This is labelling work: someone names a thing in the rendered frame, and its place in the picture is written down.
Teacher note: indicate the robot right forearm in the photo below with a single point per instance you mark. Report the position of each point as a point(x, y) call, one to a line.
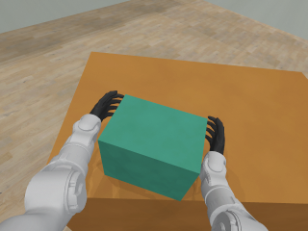
point(215, 190)

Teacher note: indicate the carton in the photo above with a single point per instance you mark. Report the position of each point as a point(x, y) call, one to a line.
point(153, 146)

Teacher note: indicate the pedestal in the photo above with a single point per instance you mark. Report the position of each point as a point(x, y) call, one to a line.
point(264, 113)

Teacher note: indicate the left robot upper arm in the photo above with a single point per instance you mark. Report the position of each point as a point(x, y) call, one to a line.
point(52, 199)

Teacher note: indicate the left robot hand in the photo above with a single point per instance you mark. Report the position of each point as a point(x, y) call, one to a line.
point(104, 105)

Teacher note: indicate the right robot hand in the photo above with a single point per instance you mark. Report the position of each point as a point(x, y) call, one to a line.
point(217, 141)

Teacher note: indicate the right robot upper arm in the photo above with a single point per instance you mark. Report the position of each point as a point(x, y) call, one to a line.
point(231, 221)

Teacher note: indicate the robot left forearm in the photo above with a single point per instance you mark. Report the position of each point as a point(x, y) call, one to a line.
point(77, 149)

